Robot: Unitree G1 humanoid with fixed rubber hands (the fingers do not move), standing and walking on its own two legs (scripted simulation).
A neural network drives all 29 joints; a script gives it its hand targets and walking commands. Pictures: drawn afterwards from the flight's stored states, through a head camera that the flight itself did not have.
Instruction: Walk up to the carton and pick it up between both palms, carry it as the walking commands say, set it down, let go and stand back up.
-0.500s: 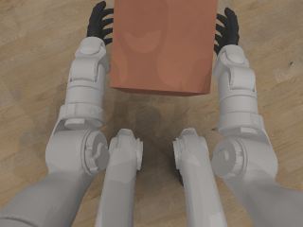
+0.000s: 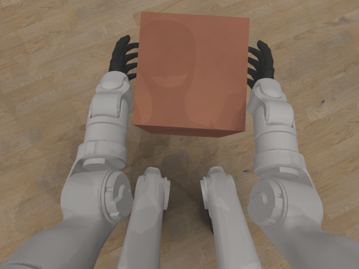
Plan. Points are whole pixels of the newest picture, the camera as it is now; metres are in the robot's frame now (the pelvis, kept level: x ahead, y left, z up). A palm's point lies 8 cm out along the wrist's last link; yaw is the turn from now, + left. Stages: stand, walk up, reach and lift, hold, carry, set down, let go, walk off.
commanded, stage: reach and lift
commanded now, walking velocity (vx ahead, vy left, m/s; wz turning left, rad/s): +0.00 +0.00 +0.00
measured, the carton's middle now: (189, 88) +0.49 -0.01 -0.14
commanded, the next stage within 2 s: none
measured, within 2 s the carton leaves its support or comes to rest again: neither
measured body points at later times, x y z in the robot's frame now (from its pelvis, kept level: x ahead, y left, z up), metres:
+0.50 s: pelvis +0.02 +0.00 +0.06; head +0.24 +0.01 +0.46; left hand +0.49 +0.14 +0.00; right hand +0.47 -0.15 +0.01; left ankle +0.10 +0.13 -0.49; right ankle +0.10 -0.14 -0.49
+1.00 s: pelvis +0.04 +0.00 +0.13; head +0.21 +0.01 +0.55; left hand +0.46 +0.14 +0.07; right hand +0.45 -0.15 +0.08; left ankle +0.10 +0.13 -0.49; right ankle +0.10 -0.14 -0.49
